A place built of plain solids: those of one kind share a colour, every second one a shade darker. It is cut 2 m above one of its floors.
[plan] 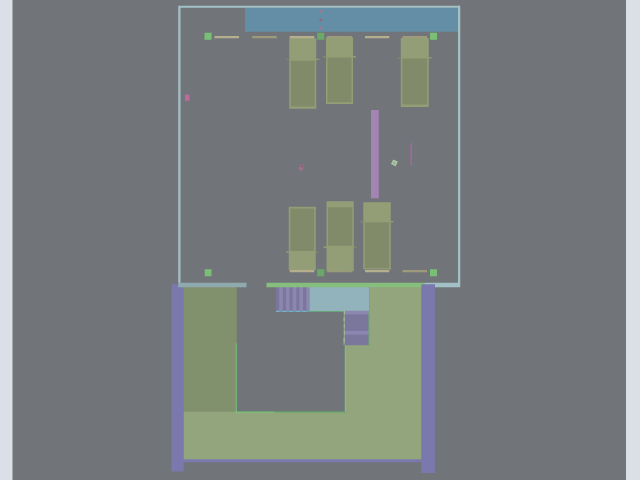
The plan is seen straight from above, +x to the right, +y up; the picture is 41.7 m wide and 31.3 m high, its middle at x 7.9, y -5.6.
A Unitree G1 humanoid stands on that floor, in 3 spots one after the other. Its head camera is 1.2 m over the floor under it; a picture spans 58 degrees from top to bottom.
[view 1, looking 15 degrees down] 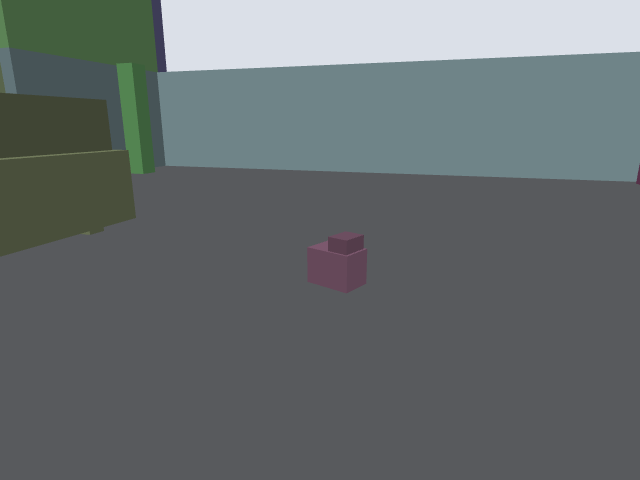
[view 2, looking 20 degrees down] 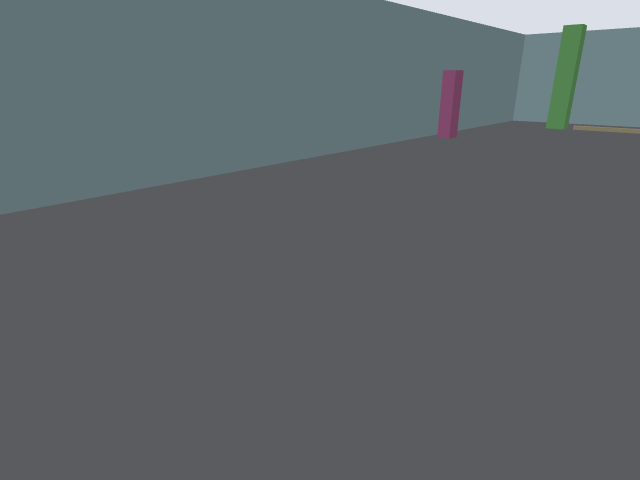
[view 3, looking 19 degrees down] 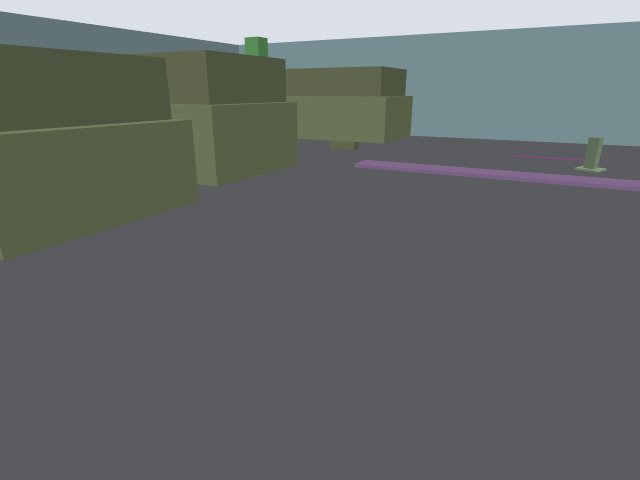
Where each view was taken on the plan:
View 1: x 9.75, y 0.00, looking -162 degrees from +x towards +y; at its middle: ground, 4.64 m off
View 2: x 3.75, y -5.98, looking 131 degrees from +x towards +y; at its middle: ground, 3.51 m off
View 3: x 4.59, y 0.00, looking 28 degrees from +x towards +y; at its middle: ground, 3.69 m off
